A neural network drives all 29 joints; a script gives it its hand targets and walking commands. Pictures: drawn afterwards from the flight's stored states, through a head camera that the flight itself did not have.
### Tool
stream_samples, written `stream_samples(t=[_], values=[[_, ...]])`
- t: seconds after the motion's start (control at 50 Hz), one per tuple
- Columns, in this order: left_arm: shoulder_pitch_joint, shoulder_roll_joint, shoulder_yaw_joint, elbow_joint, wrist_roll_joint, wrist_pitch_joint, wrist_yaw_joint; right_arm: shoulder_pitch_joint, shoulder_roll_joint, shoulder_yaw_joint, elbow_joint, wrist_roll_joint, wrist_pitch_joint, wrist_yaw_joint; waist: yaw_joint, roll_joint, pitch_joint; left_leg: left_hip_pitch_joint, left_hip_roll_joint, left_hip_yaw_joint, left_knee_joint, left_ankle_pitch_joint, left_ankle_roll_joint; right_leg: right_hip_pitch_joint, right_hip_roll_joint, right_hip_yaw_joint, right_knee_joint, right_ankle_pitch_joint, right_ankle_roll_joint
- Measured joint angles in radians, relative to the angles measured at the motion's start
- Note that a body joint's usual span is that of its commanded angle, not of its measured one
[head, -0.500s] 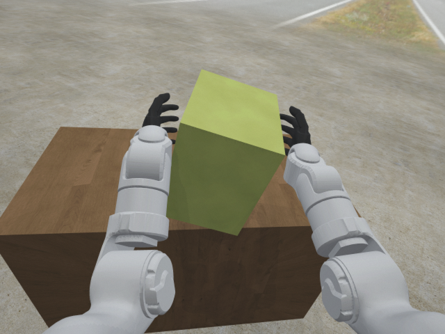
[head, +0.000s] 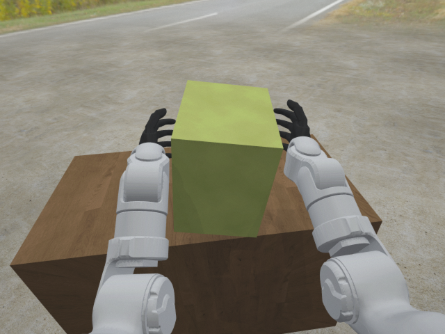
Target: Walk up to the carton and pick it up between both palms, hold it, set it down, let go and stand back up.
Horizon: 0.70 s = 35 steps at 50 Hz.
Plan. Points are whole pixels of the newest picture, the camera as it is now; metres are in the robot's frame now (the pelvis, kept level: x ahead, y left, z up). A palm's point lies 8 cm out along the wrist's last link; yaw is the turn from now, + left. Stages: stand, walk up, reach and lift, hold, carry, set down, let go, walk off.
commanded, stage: hold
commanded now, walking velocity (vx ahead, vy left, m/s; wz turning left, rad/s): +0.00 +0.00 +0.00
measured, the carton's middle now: (221, 158) +0.42 +0.00 +0.17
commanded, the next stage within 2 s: set down in 1.14 s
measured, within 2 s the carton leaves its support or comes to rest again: neither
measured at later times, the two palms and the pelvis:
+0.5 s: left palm (137, 163) +0.35 +0.15 +0.21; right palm (284, 153) +0.36 -0.11 +0.21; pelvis -0.02 +0.01 +0.00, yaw +0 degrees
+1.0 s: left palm (150, 156) +0.36 +0.13 +0.22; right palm (292, 138) +0.38 -0.13 +0.23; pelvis +0.01 +0.00 +0.00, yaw +0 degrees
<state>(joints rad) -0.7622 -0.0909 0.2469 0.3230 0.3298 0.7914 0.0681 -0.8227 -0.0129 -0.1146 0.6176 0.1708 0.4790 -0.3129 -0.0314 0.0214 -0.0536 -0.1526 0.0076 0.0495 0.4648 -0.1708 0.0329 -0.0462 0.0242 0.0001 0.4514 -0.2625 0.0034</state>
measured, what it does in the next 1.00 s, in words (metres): stands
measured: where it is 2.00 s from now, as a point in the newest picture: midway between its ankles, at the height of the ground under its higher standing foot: outside the picture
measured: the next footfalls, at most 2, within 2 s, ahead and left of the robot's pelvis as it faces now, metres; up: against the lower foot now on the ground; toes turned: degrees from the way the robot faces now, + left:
none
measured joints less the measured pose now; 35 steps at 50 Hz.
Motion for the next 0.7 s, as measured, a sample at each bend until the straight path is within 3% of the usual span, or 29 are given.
stream_samples(t=[0.18, 0.32, 0.46, 0.7], values=[[0.0, -0.03, 0.083, 0.0, 0.0, -0.001, -0.016, 0.0, 0.01, 0.005, -0.001, 0.0, 0.007, -0.011, 0.0, -0.03, 0.007, 0.019, 0.0, 0.0, 0.0, 0.013, 0.0, 0.019, 0.0, 0.0, 0.0, 0.013, 0.0], [-0.045, -0.027, 0.13, 0.069, 0.0, -0.001, -0.019, -0.001, 0.011, 0.0, 0.062, 0.0, -0.053, -0.001, 0.0, -0.072, 0.019, 0.007, 0.0, 0.0, -0.001, 0.025, 0.0, 0.007, 0.0, 0.0, 0.0, 0.023, 0.0], [-0.066, 0.0, 0.099, 0.091, 0.0, -0.007, -0.011, -0.001, 0.011, -0.004, 0.11, 0.0, -0.114, 0.028, 0.0, -0.093, 0.02, -0.026, 0.0, 0.0, -0.001, 0.029, 0.0, -0.025, 0.0, 0.0, 0.0, 0.025, 0.0], [-0.074, 0.01, 0.041, 0.091, 0.0, -0.016, 0.007, -0.001, 0.011, -0.014, 0.112, 0.0, -0.143, 0.011, 0.0, -0.085, 0.023, -0.037, -0.001, 0.0, -0.001, 0.01, -0.002, -0.037, -0.001, 0.0, 0.0, 0.009, -0.004]])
